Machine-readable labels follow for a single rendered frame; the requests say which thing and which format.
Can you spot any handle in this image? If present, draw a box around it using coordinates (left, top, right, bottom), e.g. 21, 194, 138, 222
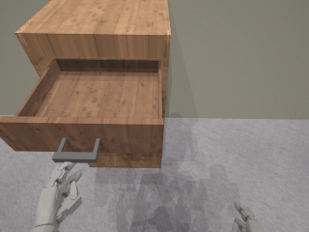
52, 138, 101, 163

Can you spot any drawer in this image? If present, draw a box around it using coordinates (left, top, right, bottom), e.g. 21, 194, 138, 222
0, 58, 164, 154

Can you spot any left robot hand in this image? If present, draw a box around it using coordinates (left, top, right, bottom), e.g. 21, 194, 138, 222
35, 161, 82, 229

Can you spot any right robot hand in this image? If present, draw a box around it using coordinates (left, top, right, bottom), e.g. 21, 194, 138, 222
229, 201, 265, 232

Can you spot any cabinet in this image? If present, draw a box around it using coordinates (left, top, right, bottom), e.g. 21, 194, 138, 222
15, 0, 171, 168

